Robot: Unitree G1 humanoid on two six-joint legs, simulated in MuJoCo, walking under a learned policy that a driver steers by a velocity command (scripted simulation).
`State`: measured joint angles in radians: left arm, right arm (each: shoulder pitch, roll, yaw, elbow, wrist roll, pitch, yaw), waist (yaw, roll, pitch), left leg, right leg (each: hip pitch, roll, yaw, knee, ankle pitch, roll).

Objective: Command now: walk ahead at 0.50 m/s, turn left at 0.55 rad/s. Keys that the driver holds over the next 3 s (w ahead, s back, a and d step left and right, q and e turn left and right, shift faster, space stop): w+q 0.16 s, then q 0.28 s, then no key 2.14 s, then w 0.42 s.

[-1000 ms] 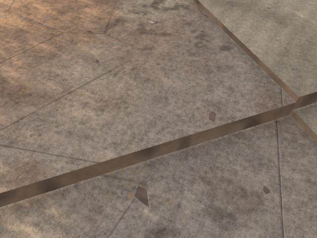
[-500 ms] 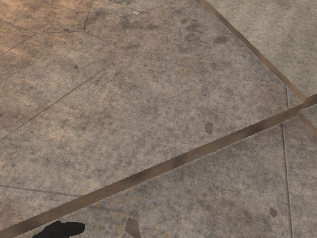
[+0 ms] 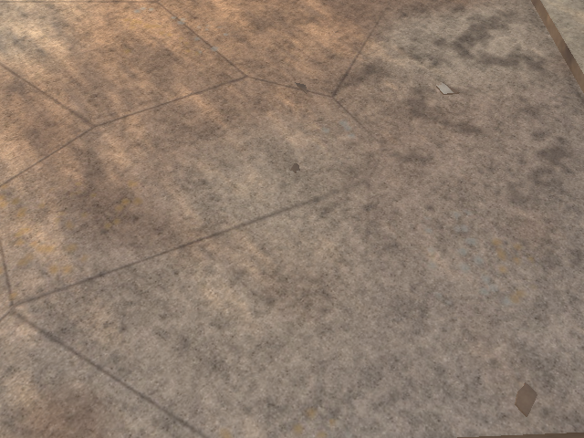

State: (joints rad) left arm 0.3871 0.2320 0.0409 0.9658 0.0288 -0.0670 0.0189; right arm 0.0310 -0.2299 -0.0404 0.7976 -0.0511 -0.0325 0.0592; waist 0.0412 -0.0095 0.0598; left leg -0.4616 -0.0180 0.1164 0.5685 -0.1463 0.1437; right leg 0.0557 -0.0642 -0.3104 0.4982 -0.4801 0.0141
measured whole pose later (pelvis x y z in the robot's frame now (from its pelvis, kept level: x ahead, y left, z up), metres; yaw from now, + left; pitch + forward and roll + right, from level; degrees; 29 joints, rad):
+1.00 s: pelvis +0.45 -0.02 +0.09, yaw +20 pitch +1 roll +1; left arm 0.20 0.26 0.05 0.84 -0.03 -0.03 0.01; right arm 0.17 -0.22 -0.02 0.68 0.01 -0.06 -0.02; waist -0.03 0.01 0.07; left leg -0.43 -0.06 0.03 0.73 -0.32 0.07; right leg -0.44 0.11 0.14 1.47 -0.54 0.00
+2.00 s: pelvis +0.57 -0.05 +0.11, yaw +20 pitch -1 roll +0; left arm 0.14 0.23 0.02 0.96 0.00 0.01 0.02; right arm 0.28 -0.20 -0.01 1.08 0.00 0.00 -0.05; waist 0.00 -0.01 0.02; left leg -0.13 0.05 -0.02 0.50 -0.35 -0.05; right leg -0.28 0.02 0.01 0.53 -0.24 -0.02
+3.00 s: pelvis +0.65 -0.03 +0.12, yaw +21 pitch +1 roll +0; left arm 0.41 0.20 0.01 1.08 -0.01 -0.10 -0.02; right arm 0.35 -0.23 -0.03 1.02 0.04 -0.10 0.00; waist 0.03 0.03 -0.04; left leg -0.47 0.04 -0.01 1.22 -0.29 0.08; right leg -0.12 0.04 -0.04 0.40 -0.29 -0.05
